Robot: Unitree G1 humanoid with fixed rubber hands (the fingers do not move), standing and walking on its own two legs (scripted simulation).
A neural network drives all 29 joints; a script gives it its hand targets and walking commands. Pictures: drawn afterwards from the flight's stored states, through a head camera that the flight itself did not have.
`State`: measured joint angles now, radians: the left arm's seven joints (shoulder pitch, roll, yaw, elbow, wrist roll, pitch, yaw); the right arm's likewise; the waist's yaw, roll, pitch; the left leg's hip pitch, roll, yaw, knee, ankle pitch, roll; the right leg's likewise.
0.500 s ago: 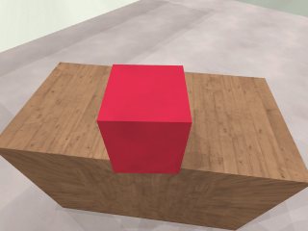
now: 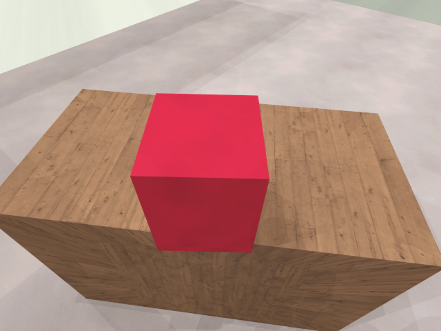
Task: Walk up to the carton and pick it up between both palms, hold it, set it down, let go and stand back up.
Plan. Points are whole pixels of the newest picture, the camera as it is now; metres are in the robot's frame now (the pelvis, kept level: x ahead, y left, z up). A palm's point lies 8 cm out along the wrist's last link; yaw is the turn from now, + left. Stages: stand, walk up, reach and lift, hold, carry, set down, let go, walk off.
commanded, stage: stand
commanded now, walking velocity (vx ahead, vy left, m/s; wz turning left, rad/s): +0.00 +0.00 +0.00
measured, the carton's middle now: (205, 176) +0.41 +0.03 +0.05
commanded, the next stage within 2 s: reach and lift in 0.20 s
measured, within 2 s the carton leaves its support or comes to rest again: neither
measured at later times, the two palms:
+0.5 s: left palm (109, 311) +0.21 +0.23 -0.15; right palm (317, 319) +0.19 -0.20 -0.15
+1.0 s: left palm out of the picture +0.15 +0.21 -0.07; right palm out of the picture +0.15 -0.19 -0.07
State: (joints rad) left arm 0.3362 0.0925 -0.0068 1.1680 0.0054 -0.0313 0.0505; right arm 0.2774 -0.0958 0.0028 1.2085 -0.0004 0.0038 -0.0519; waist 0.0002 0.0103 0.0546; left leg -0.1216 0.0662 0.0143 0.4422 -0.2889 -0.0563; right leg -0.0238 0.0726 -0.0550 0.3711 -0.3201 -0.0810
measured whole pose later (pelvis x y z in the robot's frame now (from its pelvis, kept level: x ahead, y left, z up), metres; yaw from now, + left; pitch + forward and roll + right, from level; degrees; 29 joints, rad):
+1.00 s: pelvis -0.08 +0.01 +0.00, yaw +2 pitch +12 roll +0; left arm -0.06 0.20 -0.04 0.34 -0.13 0.59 0.05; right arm -0.09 -0.19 0.02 0.59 0.17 0.36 0.00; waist -0.04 -0.06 -0.09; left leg -0.50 0.03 -0.02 0.37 -0.08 -0.03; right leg -0.45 0.05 -0.02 0.43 -0.19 -0.05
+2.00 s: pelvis -0.10 +0.05 +0.00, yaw -4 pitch +2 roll +0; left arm -0.01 0.10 -0.02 0.42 -0.09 0.18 0.14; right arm 0.03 -0.18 -0.03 0.45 0.11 0.10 0.04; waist 0.06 -0.01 -0.02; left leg -0.26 -0.05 -0.01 0.39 -0.17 0.03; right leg -0.27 0.02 0.02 0.42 -0.19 -0.01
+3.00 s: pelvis -0.08 +0.06 +0.01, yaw -6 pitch +4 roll -1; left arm -0.28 0.14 0.01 0.38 -0.11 0.16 0.16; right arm -0.30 -0.26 0.02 0.58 0.26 0.01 -0.01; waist 0.06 -0.01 -0.07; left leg -0.24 -0.04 0.02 0.34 -0.18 0.05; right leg -0.24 0.02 0.05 0.30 -0.14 0.00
